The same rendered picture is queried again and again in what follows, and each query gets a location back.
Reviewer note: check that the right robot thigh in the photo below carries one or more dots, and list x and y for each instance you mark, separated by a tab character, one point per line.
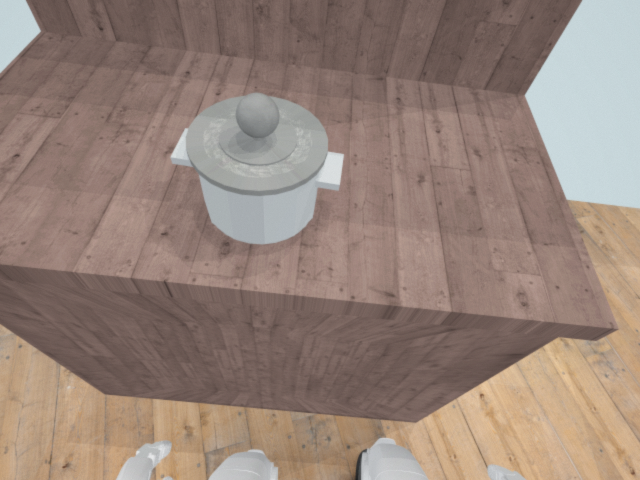
390	462

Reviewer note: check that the left robot hand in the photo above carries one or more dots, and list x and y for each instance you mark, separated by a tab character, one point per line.
147	457

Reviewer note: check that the knob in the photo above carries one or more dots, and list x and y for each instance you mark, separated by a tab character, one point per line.
257	115

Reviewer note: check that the table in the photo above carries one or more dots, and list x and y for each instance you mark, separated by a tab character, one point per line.
448	254

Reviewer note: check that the pot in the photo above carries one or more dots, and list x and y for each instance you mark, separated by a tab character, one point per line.
264	219

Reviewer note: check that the right robot shin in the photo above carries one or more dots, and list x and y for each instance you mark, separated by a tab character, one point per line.
384	440

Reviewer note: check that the lid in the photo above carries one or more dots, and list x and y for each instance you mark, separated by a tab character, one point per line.
228	158

